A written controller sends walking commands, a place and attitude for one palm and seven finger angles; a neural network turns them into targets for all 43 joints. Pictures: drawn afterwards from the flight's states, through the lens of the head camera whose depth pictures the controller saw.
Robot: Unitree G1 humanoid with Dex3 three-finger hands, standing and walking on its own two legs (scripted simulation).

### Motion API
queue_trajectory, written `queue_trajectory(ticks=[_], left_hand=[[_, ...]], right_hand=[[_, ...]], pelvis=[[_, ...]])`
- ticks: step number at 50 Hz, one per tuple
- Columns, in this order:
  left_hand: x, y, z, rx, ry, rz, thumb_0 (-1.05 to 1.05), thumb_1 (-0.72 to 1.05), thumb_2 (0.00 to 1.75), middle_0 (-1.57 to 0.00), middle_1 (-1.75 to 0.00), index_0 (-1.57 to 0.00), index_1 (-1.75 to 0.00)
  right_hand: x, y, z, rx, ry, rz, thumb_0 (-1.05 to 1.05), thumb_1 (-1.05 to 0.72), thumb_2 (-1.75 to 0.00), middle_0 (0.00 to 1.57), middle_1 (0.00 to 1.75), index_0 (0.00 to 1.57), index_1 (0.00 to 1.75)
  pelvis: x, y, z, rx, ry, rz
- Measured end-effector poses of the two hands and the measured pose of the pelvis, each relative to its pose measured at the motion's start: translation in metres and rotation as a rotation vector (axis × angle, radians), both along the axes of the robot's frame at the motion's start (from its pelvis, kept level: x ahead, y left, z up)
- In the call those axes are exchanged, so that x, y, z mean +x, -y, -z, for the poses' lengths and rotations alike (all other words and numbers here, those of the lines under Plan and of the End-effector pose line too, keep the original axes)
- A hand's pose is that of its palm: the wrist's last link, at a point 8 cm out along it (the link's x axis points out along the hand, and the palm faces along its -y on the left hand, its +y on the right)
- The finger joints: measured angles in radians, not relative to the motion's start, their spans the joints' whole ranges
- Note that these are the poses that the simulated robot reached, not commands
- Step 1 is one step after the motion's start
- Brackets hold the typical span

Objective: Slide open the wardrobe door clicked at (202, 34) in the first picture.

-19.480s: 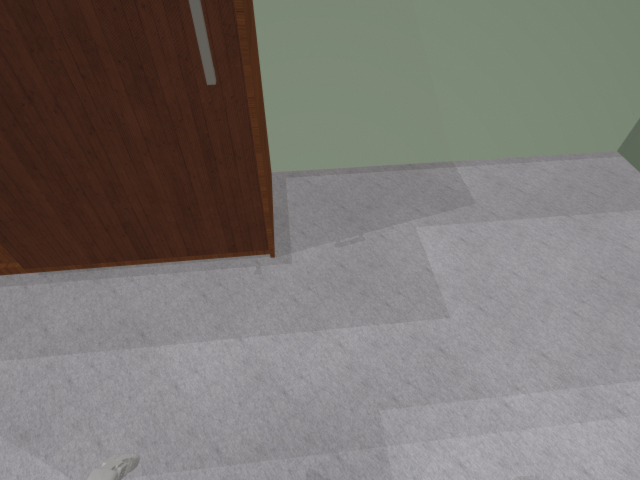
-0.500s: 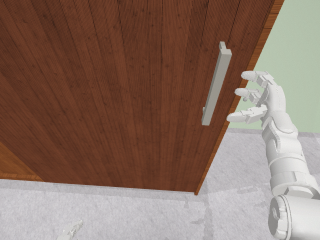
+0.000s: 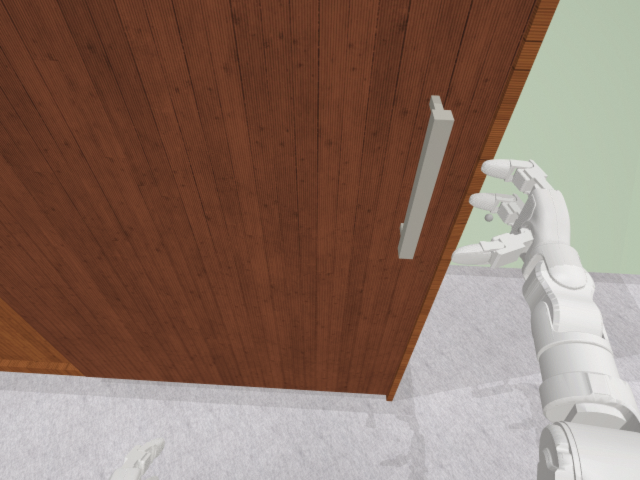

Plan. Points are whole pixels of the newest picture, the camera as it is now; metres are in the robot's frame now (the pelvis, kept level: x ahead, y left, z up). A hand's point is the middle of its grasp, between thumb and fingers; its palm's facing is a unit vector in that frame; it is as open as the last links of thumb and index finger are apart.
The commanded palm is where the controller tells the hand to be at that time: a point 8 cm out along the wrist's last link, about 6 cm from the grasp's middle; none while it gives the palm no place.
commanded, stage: feel for the door with the fingertips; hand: right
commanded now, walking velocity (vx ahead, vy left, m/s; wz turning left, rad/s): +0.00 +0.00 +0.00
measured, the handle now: (418, 186) +0.48 -0.08 +0.13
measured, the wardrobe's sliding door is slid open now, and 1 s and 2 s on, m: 0.00 0.00 0.00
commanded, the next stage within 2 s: slide the fingers in behind the handle in 0.86 s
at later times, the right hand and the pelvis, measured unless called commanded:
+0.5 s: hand (460, 209) +0.43 -0.13 +0.14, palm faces +0.02 +1.00 +0.00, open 13.9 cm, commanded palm +0.40 -0.18 +0.14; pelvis +0.01 +0.01 +0.00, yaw +0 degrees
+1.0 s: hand (458, 202) +0.44 -0.13 +0.14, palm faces +0.01 +1.00 +0.00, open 13.6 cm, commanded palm +0.42 -0.18 +0.14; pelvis -0.01 +0.01 +0.00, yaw -1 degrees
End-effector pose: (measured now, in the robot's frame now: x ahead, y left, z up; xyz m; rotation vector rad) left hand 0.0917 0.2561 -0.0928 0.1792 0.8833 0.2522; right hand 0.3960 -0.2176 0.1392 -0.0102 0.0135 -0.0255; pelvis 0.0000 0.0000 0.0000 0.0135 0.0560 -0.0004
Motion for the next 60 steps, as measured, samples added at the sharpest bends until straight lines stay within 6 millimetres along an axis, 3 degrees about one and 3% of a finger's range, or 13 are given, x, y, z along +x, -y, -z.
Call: queue_trajectory(ticks=[8,16,26,39,60], left_hand=[[0.012,0.003,0.002,-0.007,0.011,0.033,0.01,0.91,0.89,-0.20,-0.30,-0.20,-0.30],[0.006,0.006,0.004,-0.031,0.011,0.023,0.01,0.91,0.89,-0.20,-0.30,-0.20,-0.30],[-0.009,-0.002,0.010,-0.039,-0.041,-0.010,0.01,0.91,0.89,-0.20,-0.30,-0.20,-0.30],[-0.007,-0.015,0.006,-0.006,-0.036,0.002,0.01,0.91,0.89,-0.20,-0.30,-0.20,-0.30],[-0.040,-0.005,0.017,-0.036,-0.094,-0.016,0.01,0.91,0.89,-0.20,-0.30,-0.20,-0.30]], right_hand=[[0.004,-0.024,0.000,0.033,-0.029,-0.053,-0.02,0.50,-0.30,0.30,1.20,0.30,1.20],[0.009,-0.042,0.003,0.031,-0.007,-0.037,-0.02,0.50,-0.30,0.30,1.20,0.30,1.20],[0.007,-0.034,-0.003,0.013,-0.006,-0.005,-0.02,0.50,-0.30,0.30,1.20,0.30,1.20],[0.012,-0.040,-0.003,0.025,-0.026,-0.014,-0.02,0.50,-0.30,0.30,1.20,0.30,1.20],[0.018,-0.039,-0.003,0.016,0.005,-0.023,-0.02,0.50,-0.30,0.32,1.21,0.33,1.22]], pelvis=[[-0.001,0.000,0.001,0.000,-0.005,0.017],[0.001,-0.003,0.001,-0.006,-0.011,-0.001],[0.005,-0.009,0.000,-0.009,0.002,-0.007],[-0.003,-0.014,0.000,-0.008,-0.004,0.007],[-0.006,-0.007,0.003,-0.003,-0.022,0.004]])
